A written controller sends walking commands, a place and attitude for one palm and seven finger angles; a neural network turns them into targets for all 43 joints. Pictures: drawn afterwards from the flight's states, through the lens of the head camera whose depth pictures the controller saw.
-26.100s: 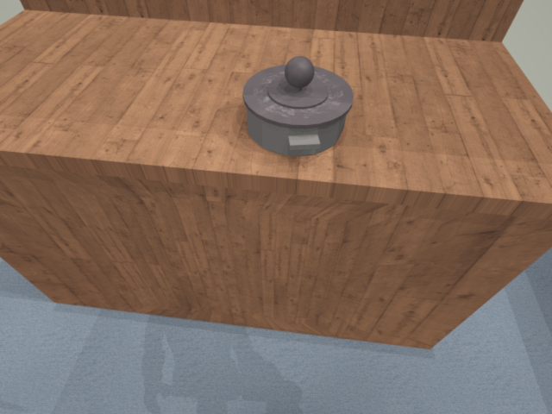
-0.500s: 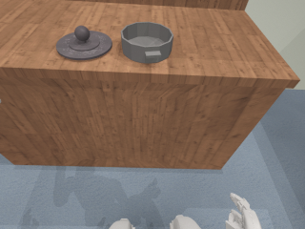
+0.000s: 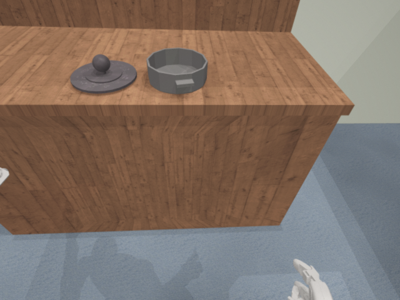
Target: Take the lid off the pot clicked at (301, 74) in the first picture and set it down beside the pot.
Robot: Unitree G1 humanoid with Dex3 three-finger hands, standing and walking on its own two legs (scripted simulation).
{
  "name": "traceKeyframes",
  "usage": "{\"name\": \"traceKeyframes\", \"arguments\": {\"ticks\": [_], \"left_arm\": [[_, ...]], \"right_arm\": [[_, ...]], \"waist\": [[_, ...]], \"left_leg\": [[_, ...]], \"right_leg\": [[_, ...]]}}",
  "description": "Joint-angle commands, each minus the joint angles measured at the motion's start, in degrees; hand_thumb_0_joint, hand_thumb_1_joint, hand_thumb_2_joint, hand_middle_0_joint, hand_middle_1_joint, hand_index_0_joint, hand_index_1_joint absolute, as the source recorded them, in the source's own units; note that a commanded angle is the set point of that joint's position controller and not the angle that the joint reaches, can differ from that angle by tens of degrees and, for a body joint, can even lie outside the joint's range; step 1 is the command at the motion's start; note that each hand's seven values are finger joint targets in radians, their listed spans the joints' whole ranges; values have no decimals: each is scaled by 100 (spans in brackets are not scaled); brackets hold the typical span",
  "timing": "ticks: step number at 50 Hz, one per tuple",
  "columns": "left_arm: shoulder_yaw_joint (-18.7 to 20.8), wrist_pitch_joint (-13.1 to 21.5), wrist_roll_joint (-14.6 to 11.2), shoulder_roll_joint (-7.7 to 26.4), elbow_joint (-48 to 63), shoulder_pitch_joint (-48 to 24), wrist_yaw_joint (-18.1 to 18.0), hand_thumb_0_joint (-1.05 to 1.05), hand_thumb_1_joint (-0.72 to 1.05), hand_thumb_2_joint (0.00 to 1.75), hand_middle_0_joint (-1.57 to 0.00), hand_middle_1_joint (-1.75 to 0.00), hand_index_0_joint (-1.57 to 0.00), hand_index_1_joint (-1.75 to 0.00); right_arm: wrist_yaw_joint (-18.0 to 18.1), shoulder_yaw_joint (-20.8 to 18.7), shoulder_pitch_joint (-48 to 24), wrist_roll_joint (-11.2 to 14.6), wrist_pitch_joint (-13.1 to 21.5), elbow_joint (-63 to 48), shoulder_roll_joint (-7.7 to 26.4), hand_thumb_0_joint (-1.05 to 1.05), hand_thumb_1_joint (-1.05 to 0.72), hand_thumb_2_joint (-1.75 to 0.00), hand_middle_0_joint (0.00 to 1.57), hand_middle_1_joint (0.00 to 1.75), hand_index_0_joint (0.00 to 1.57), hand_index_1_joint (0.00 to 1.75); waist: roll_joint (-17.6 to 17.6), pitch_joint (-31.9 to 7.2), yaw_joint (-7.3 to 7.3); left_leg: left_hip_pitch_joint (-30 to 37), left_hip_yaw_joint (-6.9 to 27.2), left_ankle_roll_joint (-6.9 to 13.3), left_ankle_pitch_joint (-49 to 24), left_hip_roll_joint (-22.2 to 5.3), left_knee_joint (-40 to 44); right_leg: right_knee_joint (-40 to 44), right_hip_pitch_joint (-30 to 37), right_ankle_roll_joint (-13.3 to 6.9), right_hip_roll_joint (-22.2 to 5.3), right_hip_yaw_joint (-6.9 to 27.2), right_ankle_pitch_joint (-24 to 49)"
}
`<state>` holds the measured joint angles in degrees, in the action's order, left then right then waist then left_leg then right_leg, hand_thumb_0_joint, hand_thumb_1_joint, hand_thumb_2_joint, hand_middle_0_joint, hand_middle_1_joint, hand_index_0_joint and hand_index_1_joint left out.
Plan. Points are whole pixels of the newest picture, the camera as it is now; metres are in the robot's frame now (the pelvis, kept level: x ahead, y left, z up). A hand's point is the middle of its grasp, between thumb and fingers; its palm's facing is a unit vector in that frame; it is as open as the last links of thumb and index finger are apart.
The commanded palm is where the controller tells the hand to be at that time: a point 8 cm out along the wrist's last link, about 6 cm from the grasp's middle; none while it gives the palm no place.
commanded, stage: stop stepping back and stand still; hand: left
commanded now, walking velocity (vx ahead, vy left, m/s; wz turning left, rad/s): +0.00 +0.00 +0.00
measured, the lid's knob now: (101, 63) +0.77 +0.31 +0.12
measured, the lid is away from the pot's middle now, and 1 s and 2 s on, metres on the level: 0.24 0.24 0.24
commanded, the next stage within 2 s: let the arm hang, fingers relaxed in 0.44 s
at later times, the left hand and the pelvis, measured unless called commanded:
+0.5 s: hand out of the picture +0.15 +0.21 -0.14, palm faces +0.00 -0.96 -0.26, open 7.4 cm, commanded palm none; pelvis +0.01 +0.01 -0.01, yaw +1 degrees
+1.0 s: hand out of the picture +0.02 +0.19 -0.17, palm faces +0.03 -0.97 -0.23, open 7.3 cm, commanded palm none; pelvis +0.03 +0.00 +0.01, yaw +1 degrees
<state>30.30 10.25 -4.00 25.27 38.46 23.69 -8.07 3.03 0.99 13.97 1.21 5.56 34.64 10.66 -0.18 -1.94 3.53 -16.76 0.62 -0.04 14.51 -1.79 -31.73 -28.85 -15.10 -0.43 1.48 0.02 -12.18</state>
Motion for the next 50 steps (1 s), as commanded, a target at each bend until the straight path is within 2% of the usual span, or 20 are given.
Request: {"name": "traceKeyframes", "arguments": {"ticks": [1,5,7,12,13,14,15,17,19,20,21,23,24,26,29,32,34,35,39,50], "left_arm": [[883,629,60,1603,2240,-162,-168,0,90,90,-20,-30,-20,-30],[759,626,6,1306,1643,-503,-282,0,90,90,-20,-30,-20,-30],[737,580,-31,1205,1058,-727,-279,0,90,90,-20,-30,-20,-30],[564,491,-26,1102,462,-803,-133,0,90,90,-20,-30,-20,-30],[-2235,-354,338,-266,-4358,-200,634,0,90,90,-20,-30,-20,-30],[-2069,-782,570,-456,-4690,29,808,0,90,90,-20,-30,-20,-30],[-2235,-900,592,-639,-4774,-117,829,0,90,90,-20,-30,-20,-30],[-2301,-954,600,-574,-5292,-466,837,0,90,90,-20,-30,-20,-30],[-2326,-968,623,-250,-5987,-815,810,0,90,90,-20,-30,-20,-30],[-2379,-1004,622,-122,-6351,-1099,776,0,90,90,-20,-30,-20,-30],[-2475,-1042,574,-196,-6731,-1276,737,0,90,90,-20,-30,-20,-30],[-2670,-1098,515,-256,-7427,-1506,668,0,90,90,-20,-30,-20,-30],[-2725,-1093,495,-264,-7731,-1546,654,0,90,90,-20,-30,-20,-30],[-2772,-1090,457,-345,-8325,-1391,667,0,90,90,-20,-30,-20,-30],[-2688,-1063,448,-737,-8996,-820,679,0,90,90,-20,-30,-20,-30],[-2829,-1065,423,-736,-9389,-749,690,0,90,90,-20,-30,-20,-30],[-2882,-1037,410,-765,-9609,-701,680,0,90,90,-20,-30,-20,-30],[-2903,-1034,406,-761,-9679,-696,665,0,90,90,-20,-30,-20,-30],[-2954,-1021,396,-869,-9978,-582,615,0,90,90,-20,-30,-20,-30],[-2909,-1000,413,-1080,-10129,-515,526,0,90,90,-20,-30,-20,-30]], "right_arm": [[-6,-293,-740,-89,362,-745,691,0,-90,-90,20,30,20,30],[48,-346,-600,-21,334,-646,741,0,-90,-90,20,30,20,30],[69,-366,-597,51,280,-630,778,0,-90,-90,20,30,20,30],[23,-388,-716,113,178,-732,828,0,-90,-90,20,30,20,30],[-272,-717,-832,266,664,546,2039,0,-90,-90,20,30,20,30],[-343,-768,-484,32,413,935,1717,0,-90,-90,20,30,20,30],[-332,-695,-498,-52,248,943,1616,0,-90,-90,20,30,20,30],[-308,-569,-566,-135,-50,818,1482,0,-90,-90,20,30,20,30],[-291,-551,-612,-191,-188,799,1430,0,-90,-90,20,30,20,30],[-289,-529,-484,-195,-250,814,1255,0,-90,-90,20,30,20,30],[-260,-505,-362,-202,-332,930,1102,0,-90,-90,20,30,20,30],[-224,-429,-166,-241,-505,1161,902,0,-90,-90,20,30,20,30],[-214,-398,-123,-242,-540,1276,873,0,-90,-90,20,30,20,30],[-185,-328,-100,-245,-550,1476,832,0,-90,-90,20,30,20,30],[-100,-363,84,-261,-546,1716,751,0,-90,-90,20,30,20,30],[-90,-374,414,-218,-626,1929,675,0,-90,-90,20,30,20,30],[-92,-380,675,-198,-643,2104,594,0,-90,-90,20,30,20,30],[-92,-386,771,-185,-666,2147,579,0,-90,-90,20,30,20,30],[-89,-361,1037,-173,-679,2382,450,0,-90,-90,20,30,20,30],[-63,-326,1002,-157,-617,2665,203,0,-90,-90,20,30,20,30]], "waist": [[270,-239,-249],[671,-211,-164],[484,-201,-166],[170,-34,-206],[322,271,78],[372,-254,-160],[325,-453,-246],[-208,-484,-347],[-1125,-400,-418],[-1552,-366,-297],[-1582,-281,-229],[-1053,-88,-130],[-459,3,-104],[713,144,-191],[1529,-148,-335],[1219,81,-293],[942,88,-253],[585,204,-235],[169,393,-211],[-5,517,-261]], "left_leg": [[-10,188,216,621,-103,277],[439,325,197,15,-307,604],[357,354,225,-90,-379,782],[352,315,261,-404,-368,849],[-286,804,260,-1982,-592,81],[-68,738,311,-2475,-732,342],[-178,1037,451,-2710,-889,416],[-539,1329,681,-1998,-957,516],[-727,783,432,-1520,-443,46],[-679,444,283,-1259,-143,-197],[-405,178,198,-889,4,-385],[25,43,130,-462,66,-280],[219,121,134,-568,-8,-63],[127,511,213,-757,-289,556],[6,703,301,-309,-452,928],[-47,720,298,314,-437,1091],[68,635,282,203,-407,1003],[99,624,276,141,-418,967],[179,500,258,-28,-367,876],[304,372,248,-698,-374,874]], "right_leg": [[1357,-26,-345,-879,1203,-977],[1000,83,-232,-537,756,35],[860,407,-120,-374,526,411],[965,608,-40,-402,377,818],[-555,-299,-81,-612,-118,1426],[-640,-270,-27,-488,-84,960],[-861,-302,-34,-387,-67,449],[-954,-111,-50,-278,36,-249],[-230,417,-180,-589,344,645],[49,483,-337,-884,583,1054],[312,325,-460,-1114,790,1151],[618,96,-481,-1142,917,813],[637,-27,-428,-1027,865,553],[385,125,-238,-621,537,253],[431,658,-179,-469,231,51],[639,622,-192,-420,187,-211],[747,593,-205,-469,225,-188],[820,505,-203,-471,195,-228],[945,395,-205,-527,277,-318],[740,411,-175,-522,287,358]]}}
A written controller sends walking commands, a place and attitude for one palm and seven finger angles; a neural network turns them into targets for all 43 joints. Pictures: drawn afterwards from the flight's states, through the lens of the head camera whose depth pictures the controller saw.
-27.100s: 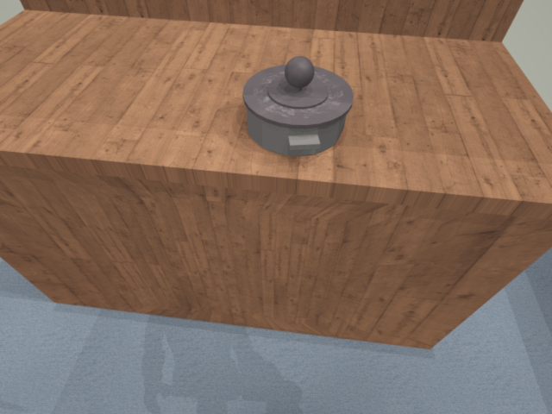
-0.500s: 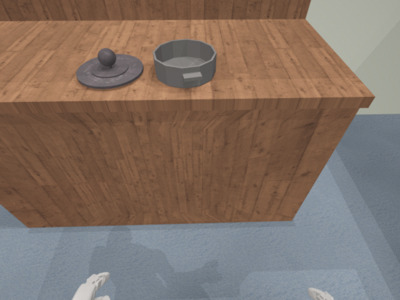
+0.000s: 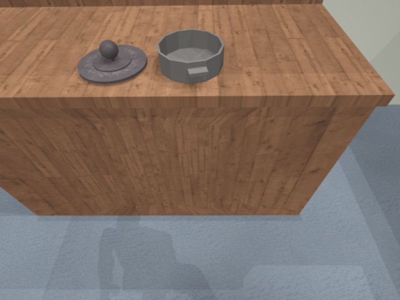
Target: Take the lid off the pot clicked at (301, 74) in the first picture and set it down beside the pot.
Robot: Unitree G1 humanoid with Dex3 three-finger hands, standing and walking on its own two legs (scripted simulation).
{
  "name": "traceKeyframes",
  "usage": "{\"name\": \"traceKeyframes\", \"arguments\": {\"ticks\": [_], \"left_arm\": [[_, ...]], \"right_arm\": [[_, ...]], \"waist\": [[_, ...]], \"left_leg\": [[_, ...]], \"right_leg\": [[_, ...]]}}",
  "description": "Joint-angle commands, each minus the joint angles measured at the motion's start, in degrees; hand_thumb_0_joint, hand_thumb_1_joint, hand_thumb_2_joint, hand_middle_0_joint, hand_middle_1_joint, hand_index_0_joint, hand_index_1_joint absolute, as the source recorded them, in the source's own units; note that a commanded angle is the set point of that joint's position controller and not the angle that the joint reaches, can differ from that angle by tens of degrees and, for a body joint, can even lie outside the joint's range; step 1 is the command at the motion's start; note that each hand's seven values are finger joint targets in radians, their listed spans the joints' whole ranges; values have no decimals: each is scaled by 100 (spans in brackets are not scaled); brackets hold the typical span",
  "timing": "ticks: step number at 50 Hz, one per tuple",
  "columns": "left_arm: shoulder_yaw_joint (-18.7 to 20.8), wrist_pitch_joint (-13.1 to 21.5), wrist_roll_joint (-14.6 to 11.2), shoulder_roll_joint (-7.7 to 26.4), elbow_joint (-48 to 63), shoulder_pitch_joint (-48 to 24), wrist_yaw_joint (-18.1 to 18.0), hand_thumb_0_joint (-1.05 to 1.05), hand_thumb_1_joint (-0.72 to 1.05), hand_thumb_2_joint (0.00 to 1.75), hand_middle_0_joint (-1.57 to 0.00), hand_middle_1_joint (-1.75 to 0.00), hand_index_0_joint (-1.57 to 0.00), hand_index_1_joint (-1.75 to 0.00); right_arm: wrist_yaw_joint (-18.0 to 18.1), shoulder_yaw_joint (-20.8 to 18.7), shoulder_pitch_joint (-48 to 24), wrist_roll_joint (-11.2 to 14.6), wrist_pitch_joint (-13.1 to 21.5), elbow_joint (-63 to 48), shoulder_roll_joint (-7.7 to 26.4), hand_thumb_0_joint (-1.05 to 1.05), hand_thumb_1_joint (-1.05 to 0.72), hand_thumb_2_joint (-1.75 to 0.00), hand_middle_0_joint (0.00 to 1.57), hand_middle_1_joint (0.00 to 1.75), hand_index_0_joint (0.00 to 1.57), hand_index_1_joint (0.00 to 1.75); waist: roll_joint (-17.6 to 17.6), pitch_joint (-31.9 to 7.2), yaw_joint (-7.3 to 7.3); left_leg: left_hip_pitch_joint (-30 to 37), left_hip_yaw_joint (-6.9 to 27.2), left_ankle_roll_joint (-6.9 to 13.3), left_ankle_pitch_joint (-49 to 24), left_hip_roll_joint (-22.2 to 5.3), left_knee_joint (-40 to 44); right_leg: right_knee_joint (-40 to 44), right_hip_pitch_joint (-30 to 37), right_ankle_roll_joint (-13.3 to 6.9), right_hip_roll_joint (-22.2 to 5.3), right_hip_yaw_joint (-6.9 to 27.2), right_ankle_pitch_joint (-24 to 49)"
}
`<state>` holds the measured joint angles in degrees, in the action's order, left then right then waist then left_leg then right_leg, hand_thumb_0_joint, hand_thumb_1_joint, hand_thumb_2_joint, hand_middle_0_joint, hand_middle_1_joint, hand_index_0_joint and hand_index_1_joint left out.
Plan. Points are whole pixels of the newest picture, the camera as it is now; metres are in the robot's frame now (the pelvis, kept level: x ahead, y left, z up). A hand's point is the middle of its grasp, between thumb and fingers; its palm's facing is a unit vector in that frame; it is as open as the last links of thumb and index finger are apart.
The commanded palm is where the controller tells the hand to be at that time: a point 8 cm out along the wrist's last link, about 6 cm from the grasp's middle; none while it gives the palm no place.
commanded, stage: let the arm hang, fingers relaxed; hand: left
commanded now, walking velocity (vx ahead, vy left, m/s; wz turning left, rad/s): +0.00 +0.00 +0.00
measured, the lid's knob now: (108, 49) +0.74 +0.30 +0.11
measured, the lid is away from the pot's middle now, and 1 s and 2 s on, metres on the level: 0.24 0.24 0.24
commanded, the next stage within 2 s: look to check the result in 0.64 s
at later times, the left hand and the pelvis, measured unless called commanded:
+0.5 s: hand out of the picture +0.06 +0.17 -0.17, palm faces +0.01 -0.98 -0.21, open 7.3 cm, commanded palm none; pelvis +0.03 -0.01 +0.00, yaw -1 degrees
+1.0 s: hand out of the picture +0.06 +0.17 -0.18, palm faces +0.01 -0.98 -0.20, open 7.3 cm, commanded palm none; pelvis +0.04 -0.01 +0.00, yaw -1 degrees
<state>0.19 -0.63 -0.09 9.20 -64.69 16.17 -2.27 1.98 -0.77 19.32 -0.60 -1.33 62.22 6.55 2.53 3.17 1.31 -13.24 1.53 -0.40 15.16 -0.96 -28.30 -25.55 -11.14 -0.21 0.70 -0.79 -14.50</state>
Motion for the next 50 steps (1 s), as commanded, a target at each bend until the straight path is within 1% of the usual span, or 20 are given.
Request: {"name": "traceKeyframes", "arguments": {"ticks": [1,4,6,10,14,16,19,20,24,25,26,27,29,32,34,35,42,45,48,50], "left_arm": [[116,86,22,514,211,178,-55,0,90,90,-20,-30,-20,-30],[149,95,27,451,252,112,-61,0,90,90,-20,-30,-20,-30],[151,83,26,440,248,63,-60,0,90,90,-20,-30,-20,-30],[177,99,26,522,320,-21,-47,0,90,90,-20,-30,-20,-30],[190,119,14,545,352,-86,-39,0,90,90,-20,-30,-20,-30],[192,113,14,566,372,-118,-37,0,90,90,-20,-30,-20,-30],[196,129,8,571,359,-81,-39,0,90,90,-20,-30,-20,-30],[196,125,12,578,360,-106,-44,0,90,90,-20,-30,-20,-30],[189,129,5,578,339,-66,-44,0,90,90,-20,-30,-20,-30],[181,123,7,579,337,-54,-50,0,90,90,-20,-30,-20,-30],[176,122,5,553,329,-49,-47,0,90,90,-20,-30,-20,-30],[179,120,5,562,322,-59,-47,0,90,90,-20,-30,-20,-30],[184,130,7,551,299,-1,-47,0,90,90,-20,-30,-20,-30],[175,130,6,543,284,25,-51,0,90,90,-20,-30,-20,-30],[179,140,7,542,278,46,-53,0,90,90,-20,-30,-20,-30],[174,128,9,535,298,31,-58,0,90,90,-20,-30,-20,-30],[163,128,9,505,259,95,-52,0,90,90,-20,-30,-20,-30],[169,124,15,501,260,108,-52,0,90,90,-20,-30,-20,-30],[170,131,4,505,238,136,-47,0,90,90,-20,-30,-20,-30],[161,124,13,494,242,142,-54,0,90,90,-20,-30,-20,-30]], "right_arm": [[47,-147,455,17,80,-69,584,0,-90,-90,20,30,20,30],[58,-157,371,8,93,-31,550,0,-90,-90,20,30,20,30],[60,-161,318,-3,77,-5,514,0,-90,-90,20,30,20,30],[61,-178,297,2,94,-28,520,0,-90,-90,20,30,20,30],[74,-180,283,-1,110,-33,578,0,-90,-90,20,30,20,30],[80,-175,256,3,109,-39,584,0,-90,-90,20,30,20,30],[94,-180,243,6,115,-37,624,0,-90,-90,20,30,20,30],[96,-183,243,17,110,-46,627,0,-90,-90,20,30,20,30],[107,-174,255,15,112,-22,645,0,-90,-90,20,30,20,30],[108,-176,219,22,105,-30,641,0,-90,-90,20,30,20,30],[111,-175,228,18,103,-30,657,0,-90,-90,20,30,20,30],[111,-177,223,14,96,-15,648,0,-90,-90,20,30,20,30],[115,-174,231,20,107,-4,646,0,-90,-90,20,30,20,30],[118,-173,226,25,100,11,629,0,-90,-90,20,30,20,30],[121,-173,243,25,109,21,646,0,-90,-90,20,30,20,30],[124,-177,216,30,103,12,627,0,-90,-90,20,30,20,30],[127,-164,245,25,108,48,615,0,-90,-90,20,30,20,30],[130,-168,241,28,117,49,606,0,-90,-90,20,30,20,30],[132,-160,266,27,126,63,602,0,-90,-90,20,30,20,30],[132,-164,262,31,115,55,592,0,-90,-90,20,30,20,30]], "waist": [[-271,53,-38],[-293,56,-42],[-92,242,-45],[-180,70,-41],[-149,-106,-22],[-133,-68,-23],[-119,-233,-14],[-181,-187,-5],[-122,-270,-6],[-198,-191,-10],[-97,-183,3],[-130,-146,7],[-161,-234,-7],[-194,-180,3],[-164,-285,13],[-111,-125,10],[-167,-97,11],[-56,-86,6],[-142,-172,-6],[-184,-47,-2]], "left_leg": [[-80,268,280,-816,-454,534],[-47,224,263,-895,-429,516],[-89,233,261,-786,-438,558],[13,201,246,-938,-436,526],[149,136,227,-1200,-434,479],[169,143,229,-1288,-450,482],[338,93,213,-1548,-449,413],[345,105,216,-1538,-465,437],[435,81,221,-1689,-473,424],[454,86,221,-1667,-475,433],[488,73,224,-1630,-489,432],[478,80,221,-1604,-490,449],[515,68,226,-1717,-494,438],[536,62,231,-1680,-495,449],[584,49,227,-1780,-499,441],[548,71,229,-1730,-495,461],[554,77,247,-1711,-507,482],[563,85,252,-1715,-501,508],[591,80,256,-1821,-508,488],[558,80,252,-1723,-505,512]], "right_leg": [[396,48,-190,-453,343,654],[395,94,-188,-459,366,787],[421,-22,-195,-445,372,675],[420,114,-197,-460,393,903],[408,272,-195,-501,391,1304],[397,272,-192,-498,381,1391],[377,379,-194,-517,382,1737],[383,337,-185,-494,380,1699],[397,434,-184,-511,363,1823],[407,355,-179,-498,370,1796],[432,328,-177,-500,375,1718],[438,317,-175,-489,361,1678],[431,402,-175,-500,370,1816],[452,368,-170,-501,365,1797],[428,443,-172,-503,361,1908],[437,333,-173,-472,368,1789],[458,333,-171,-479,370,1720],[450,301,-172,-470,367,1627],[440,376,-167,-487,356,1750],[456,291,-167,-478,360,1682]]}}
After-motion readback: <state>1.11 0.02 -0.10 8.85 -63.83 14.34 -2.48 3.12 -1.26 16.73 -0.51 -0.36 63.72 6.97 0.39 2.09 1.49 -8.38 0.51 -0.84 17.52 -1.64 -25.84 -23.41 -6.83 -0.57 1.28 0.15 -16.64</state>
